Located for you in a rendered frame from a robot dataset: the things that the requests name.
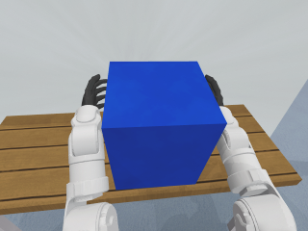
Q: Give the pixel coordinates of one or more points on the robot right hand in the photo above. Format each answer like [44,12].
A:
[215,89]

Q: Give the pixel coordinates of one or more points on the carton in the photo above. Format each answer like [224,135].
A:
[160,124]

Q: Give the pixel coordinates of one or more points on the robot left hand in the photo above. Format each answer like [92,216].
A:
[89,97]

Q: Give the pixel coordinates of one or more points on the robot left forearm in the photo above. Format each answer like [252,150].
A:
[86,155]

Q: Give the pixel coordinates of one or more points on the table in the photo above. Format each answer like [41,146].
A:
[34,166]

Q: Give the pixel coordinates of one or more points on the robot right forearm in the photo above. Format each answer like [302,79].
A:
[245,175]

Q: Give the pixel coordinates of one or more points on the left robot upper arm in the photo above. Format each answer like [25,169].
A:
[100,216]

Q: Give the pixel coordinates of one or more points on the right robot upper arm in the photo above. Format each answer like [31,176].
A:
[265,212]

